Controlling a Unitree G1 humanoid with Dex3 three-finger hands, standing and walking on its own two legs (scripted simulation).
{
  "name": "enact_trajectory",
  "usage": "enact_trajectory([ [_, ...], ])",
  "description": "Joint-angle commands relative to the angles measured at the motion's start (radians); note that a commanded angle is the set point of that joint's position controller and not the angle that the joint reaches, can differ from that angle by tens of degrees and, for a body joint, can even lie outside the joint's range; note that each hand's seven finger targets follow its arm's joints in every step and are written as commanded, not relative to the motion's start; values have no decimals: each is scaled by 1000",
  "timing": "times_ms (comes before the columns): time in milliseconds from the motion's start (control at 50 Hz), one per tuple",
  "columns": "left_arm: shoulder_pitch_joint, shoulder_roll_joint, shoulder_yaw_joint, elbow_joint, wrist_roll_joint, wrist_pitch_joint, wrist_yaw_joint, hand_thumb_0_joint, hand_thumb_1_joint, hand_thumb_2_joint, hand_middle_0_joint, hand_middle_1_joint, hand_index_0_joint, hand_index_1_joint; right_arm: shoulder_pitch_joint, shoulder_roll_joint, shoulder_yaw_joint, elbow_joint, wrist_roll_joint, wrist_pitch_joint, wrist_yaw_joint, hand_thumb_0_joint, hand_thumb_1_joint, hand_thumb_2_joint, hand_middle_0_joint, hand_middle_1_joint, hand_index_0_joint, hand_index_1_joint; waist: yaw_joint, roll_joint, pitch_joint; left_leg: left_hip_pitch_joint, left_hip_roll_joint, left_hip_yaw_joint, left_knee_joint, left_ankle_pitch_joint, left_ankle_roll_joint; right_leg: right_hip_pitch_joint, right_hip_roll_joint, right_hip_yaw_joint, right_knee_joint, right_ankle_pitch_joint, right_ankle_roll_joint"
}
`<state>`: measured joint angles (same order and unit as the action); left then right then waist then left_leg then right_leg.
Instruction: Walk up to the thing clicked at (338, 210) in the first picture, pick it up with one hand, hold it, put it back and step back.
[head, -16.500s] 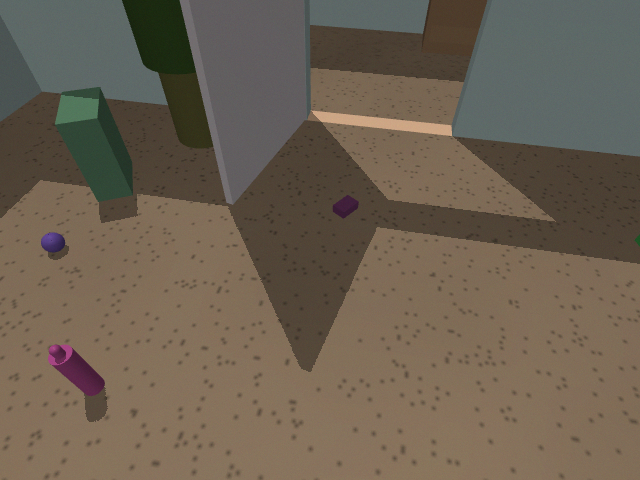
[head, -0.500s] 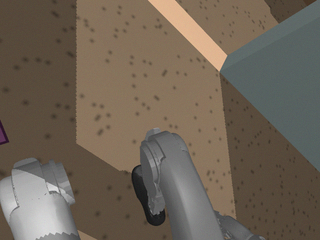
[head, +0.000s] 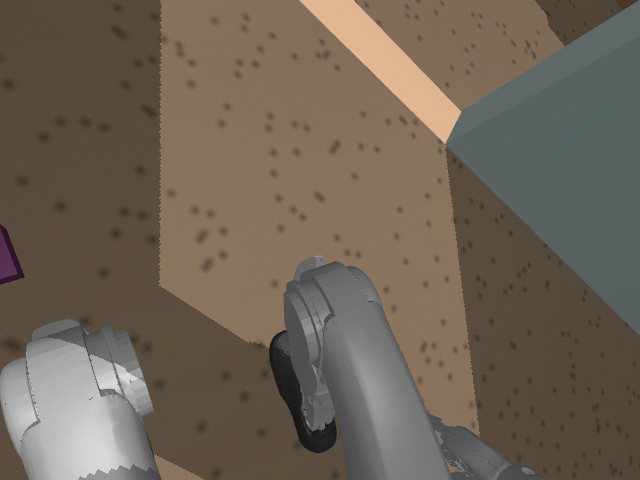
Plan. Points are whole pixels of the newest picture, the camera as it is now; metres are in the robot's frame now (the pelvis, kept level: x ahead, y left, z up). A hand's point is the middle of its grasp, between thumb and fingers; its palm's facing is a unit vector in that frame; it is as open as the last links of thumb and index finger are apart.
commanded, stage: close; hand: left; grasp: from above
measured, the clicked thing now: out of the picture +0.41 +0.30 -0.28
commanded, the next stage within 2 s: settle in 0.62 s
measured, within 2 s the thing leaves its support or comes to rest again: leaves its support in 1.04 s
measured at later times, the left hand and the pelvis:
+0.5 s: hand out of the picture +0.39 +0.31 -0.25, palm faces -0.42 -0.16 -0.89, open 9.6 cm; pelvis +0.00 +0.00 +0.00, yaw +0 degrees
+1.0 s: hand out of the picture +0.39 +0.32 -0.25, palm faces -0.42 -0.19 -0.88, open 9.6 cm; pelvis +0.00 +0.00 +0.00, yaw +0 degrees
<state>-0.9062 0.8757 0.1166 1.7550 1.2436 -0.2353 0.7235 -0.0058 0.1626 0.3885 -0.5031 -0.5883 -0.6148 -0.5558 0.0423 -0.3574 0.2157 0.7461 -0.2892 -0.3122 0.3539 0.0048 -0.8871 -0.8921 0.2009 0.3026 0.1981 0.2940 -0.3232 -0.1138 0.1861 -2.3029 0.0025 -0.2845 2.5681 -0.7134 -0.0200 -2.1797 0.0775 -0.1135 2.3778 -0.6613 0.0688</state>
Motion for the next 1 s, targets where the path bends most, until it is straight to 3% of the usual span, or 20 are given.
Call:
enact_trajectory([
  [0,-175,174,-18,-73,0,-21,44,0,290,327,-635,-525,-681,-477,176,-336,-95,15,4,-1,-14,0,-880,-895,200,300,200,300,-62,389,-602,445,28,108,-285,116,22,290,14,-162,-205,170,-77],
  [60,-202,176,-30,-109,4,-23,68,0,312,318,-661,-493,-702,-450,177,-339,-99,32,5,-6,-19,0,-881,-895,200,300,200,300,-63,388,-612,446,30,108,-281,120,20,292,15,-160,-212,172,-76],
  [220,-193,194,-5,-93,-12,11,97,0,360,271,-701,-417,-739,-377,182,-337,-101,41,11,-15,-13,0,-876,-893,200,300,200,300,-61,410,-622,458,33,107,-279,174,15,307,12,-161,-206,224,-76],
  [240,-190,194,-6,-81,-13,16,92,0,371,295,-723,-414,-755,-380,182,-326,-87,28,9,-17,-12,0,-879,-894,200,300,200,300,-66,411,-619,452,32,116,-267,182,18,314,13,-157,-204,241,-74],
  [260,-205,188,-9,-94,-15,14,92,0,377,283,-723,-410,-757,-373,185,-341,-99,37,7,-17,-12,0,-878,-894,200,300,200,300,-64,410,-628,450,32,115,-276,189,17,311,13,-160,-208,241,-75],
  [340,-191,232,18,-64,-20,32,76,0,440,275,-787,-376,-815,-346,181,-338,-93,34,11,-27,-8,0,-880,-895,200,300,199,300,-60,404,-586,441,30,116,-279,142,19,299,3,-159,-205,196,-76],
  [380,-177,232,25,-67,-21,34,71,0,472,269,-806,-379,-837,-346,179,-355,-116,38,16,-28,-14,0,-879,-895,200,300,199,300,-48,418,-583,441,30,114,-301,112,17,287,1,-157,-214,160,-80],
  [400,-158,204,18,-64,-23,39,65,0,499,262,-821,-384,-856,-347,179,-348,-115,31,11,-26,-15,0,-879,-895,200,300,199,300,-41,428,-596,448,29,120,-307,124,15,297,6,-154,-214,173,-83],
  [460,-165,214,24,-67,-29,39,58,0,511,294,-843,-382,-870,-352,178,-332,-106,32,9,-23,-11,0,-881,-896,200,300,199,300,-41,423,-615,440,29,122,-291,152,16,306,4,-153,-202,202,-80],
  [480,-141,215,44,-75,-35,40,58,0,533,303,-852,-395,-882,-363,182,-348,-114,30,7,-17,-14,0,-879,-895,200,300,199,300,-34,426,-643,446,26,125,-298,167,17,326,6,-153,-210,212,-81],
  [500,-162,168,6,-87,-42,40,52,0,548,303,-867,-391,-896,-360,164,-332,-111,17,13,-19,-16,0,-881,-896,200,300,199,300,-35,440,-635,448,26,126,-302,162,14,314,4,-151,-206,208,-83],
  [560,-158,201,20,-55,-30,37,43,0,580,303,-898,-373,-924,-345,176,-345,-116,32,10,-15,-17,0,-881,-895,200,300,199,300,-47,429,-601,444,29,113,-309,121,14,279,1,-159,-198,175,-83],
  [620,-140,212,39,-50,-28,30,41,0,604,315,-928,-351,-948,-329,184,-338,-103,30,6,-6,-18,0,-879,-895,200,300,199,300,-40,424,-621,445,28,114,-297,156,16,295,4,-158,-195,203,-81],
  [680,-171,195,16,-50,-21,25,37,0,614,309,-929,-358,-952,-333,179,-341,-98,22,-2,-3,-16,0,-879,-895,200,300,199,300,-57,416,-599,439,24,119,-293,152,17,284,2,-157,-196,202,-80],
  [760,-150,222,42,-44,-19,19,32,0,612,419,-989,-438,-1011,-417,190,-341,-94,22,-4,-1,-16,0,-902,-899,200,300,200,300,-45,431,-620,455,24,120,-295,175,17,307,5,-155,-192,219,-81],
  [840,-162,209,32,-95,-21,20,23,0,650,463,-1026,-451,-1043,-436,190,-337,-106,16,0,-2,-20,0,-904,-900,200,300,200,300,-32,469,-643,464,23,132,-300,173,15,306,5,-148,-194,214,-85],
  [860,-153,232,60,-94,-23,20,27,0,656,454,-1027,-451,-1046,-434,202,-336,-107,22,-2,1,-20,0,-904,-900,200,300,200,300,-25,466,-669,468,23,135,-296,184,16,319,7,-147,-195,225,-85],
  [920,-140,223,78,-154,-32,26,27,0,689,468,-1050,-447,-1067,-432,207,-331,-123,26,5,5,-20,0,-901,-899,200,300,200,300,-8,503,-710,492,22,137,-306,204,10,319,4,-147,-187,238,-88],
  [980,-191,194,55,-255,-34,22,17,0,687,441,-1060,-408,-1072,-397,179,-318,-130,4,18,6,-18,0,-901,-899,200,300,200,300,0,544,-756,526,23,134,-321,201,4,299,3,-151,-178,239,-94],
])
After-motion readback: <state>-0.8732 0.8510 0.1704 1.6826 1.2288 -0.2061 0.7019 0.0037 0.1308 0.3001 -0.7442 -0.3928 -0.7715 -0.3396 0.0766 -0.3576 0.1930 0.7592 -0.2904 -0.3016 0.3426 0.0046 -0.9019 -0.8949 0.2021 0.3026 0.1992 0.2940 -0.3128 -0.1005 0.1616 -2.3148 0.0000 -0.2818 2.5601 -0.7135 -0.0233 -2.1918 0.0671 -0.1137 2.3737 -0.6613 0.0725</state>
